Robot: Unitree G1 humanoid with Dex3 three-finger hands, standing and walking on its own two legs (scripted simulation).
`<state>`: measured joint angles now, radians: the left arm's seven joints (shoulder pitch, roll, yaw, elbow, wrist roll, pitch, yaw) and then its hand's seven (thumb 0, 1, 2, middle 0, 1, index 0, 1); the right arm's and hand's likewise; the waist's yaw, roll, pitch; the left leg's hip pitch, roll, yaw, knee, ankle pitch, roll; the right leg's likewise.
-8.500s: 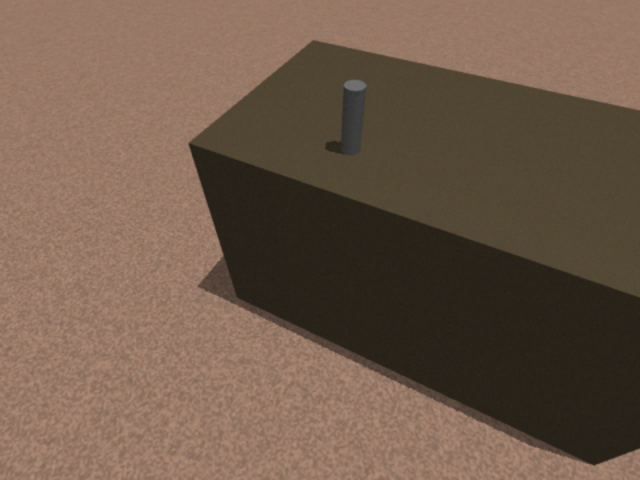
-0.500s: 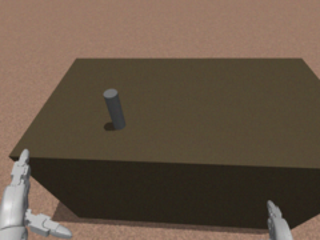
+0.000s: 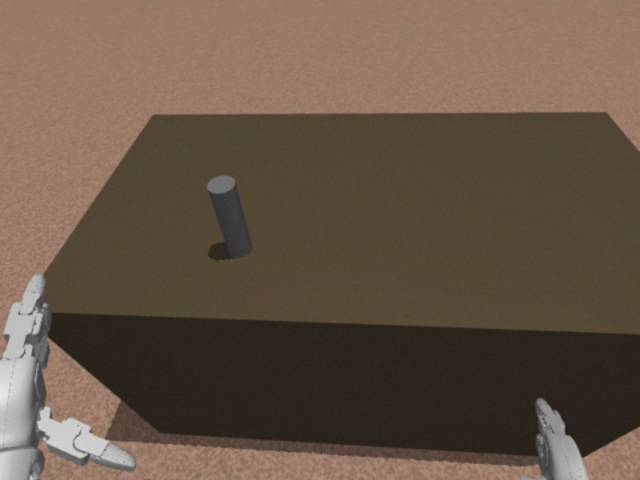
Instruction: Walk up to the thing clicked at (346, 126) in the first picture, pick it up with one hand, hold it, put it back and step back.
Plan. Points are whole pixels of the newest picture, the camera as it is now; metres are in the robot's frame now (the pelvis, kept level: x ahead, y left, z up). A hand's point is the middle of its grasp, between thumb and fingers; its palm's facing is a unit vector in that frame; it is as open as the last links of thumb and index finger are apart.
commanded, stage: go down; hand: left
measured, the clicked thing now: (231, 219) +0.51 +0.20 +0.00
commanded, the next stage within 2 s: none
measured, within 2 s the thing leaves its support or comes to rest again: neither
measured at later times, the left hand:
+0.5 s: hand (74, 297) +0.28 +0.32 +0.10, palm faces +0.21 -0.97 -0.15, open 17.4 cm
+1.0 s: hand (67, 276) +0.31 +0.34 +0.10, palm faces +0.16 -0.99 -0.03, open 17.2 cm
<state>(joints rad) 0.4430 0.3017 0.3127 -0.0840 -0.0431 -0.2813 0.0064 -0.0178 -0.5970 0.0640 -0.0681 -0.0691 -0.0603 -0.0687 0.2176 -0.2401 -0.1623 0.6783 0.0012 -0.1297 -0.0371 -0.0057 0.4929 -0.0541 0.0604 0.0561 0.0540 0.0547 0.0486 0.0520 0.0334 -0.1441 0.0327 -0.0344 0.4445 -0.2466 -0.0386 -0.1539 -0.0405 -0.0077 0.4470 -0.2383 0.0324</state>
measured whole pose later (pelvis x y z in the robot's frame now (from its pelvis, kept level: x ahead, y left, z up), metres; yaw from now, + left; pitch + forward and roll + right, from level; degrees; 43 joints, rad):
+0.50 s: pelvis +0.00 +0.01 +0.00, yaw +0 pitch +0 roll +0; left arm -0.06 0.47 0.49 0.45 -0.24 -0.21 -0.37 -0.02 -0.53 0.08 -0.05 -0.06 -0.05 -0.05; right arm 0.17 -0.21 -0.08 0.71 0.04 -0.12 -0.08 -0.01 0.51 -0.05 0.06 0.06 0.05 0.05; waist 0.00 0.00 -0.03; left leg -0.24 0.02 -0.04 0.52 -0.28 -0.03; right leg -0.24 -0.05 -0.01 0.50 -0.26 0.04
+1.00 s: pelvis +0.01 +0.01 -0.01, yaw +0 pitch +3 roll -1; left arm -0.25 0.55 0.56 0.71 -0.28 -0.19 -0.54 -0.02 -0.46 0.09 -0.04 -0.04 -0.04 -0.03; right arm 0.19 -0.23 -0.03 0.74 0.02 -0.17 -0.12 -0.01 0.52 -0.05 0.06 0.06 0.06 0.05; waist 0.00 0.00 -0.06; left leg -0.30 0.03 -0.03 0.54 -0.29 -0.02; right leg -0.29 -0.04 0.00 0.50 -0.26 0.05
